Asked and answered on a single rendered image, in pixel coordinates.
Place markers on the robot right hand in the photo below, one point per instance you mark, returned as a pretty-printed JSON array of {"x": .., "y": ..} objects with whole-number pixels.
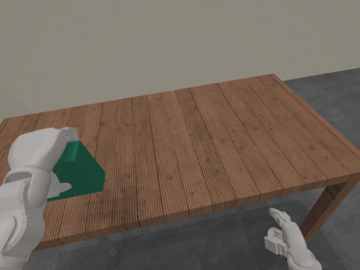
[{"x": 278, "y": 241}]

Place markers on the robot left forearm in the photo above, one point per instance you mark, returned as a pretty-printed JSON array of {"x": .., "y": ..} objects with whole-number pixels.
[{"x": 23, "y": 197}]

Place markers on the robot right forearm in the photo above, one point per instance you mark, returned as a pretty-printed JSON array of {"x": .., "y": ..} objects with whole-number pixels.
[{"x": 301, "y": 258}]

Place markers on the robot left hand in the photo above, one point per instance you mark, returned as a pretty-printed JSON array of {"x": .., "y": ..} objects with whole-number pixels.
[{"x": 42, "y": 149}]

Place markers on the table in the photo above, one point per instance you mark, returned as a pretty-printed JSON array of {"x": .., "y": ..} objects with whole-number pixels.
[{"x": 191, "y": 151}]

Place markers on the sponge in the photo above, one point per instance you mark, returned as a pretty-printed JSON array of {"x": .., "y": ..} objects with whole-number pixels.
[{"x": 78, "y": 167}]

